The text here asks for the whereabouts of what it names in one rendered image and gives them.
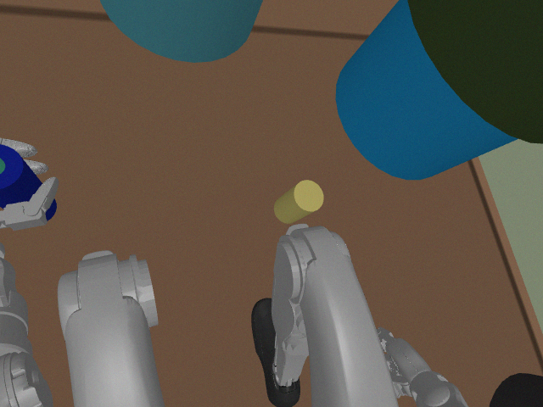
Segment potted plant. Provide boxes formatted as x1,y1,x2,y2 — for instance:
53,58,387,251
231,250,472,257
336,0,543,180

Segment right robot foot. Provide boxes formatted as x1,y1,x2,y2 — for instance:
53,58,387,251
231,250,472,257
251,298,300,407

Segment right robot arm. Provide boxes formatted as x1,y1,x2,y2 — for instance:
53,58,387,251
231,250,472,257
409,371,468,407

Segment right robot hand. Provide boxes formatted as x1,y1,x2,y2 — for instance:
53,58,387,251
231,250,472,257
377,326,432,399

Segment left robot hand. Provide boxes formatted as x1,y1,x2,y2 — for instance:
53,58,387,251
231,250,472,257
0,137,59,231

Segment left robot arm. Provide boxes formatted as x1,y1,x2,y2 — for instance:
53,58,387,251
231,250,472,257
0,243,53,407

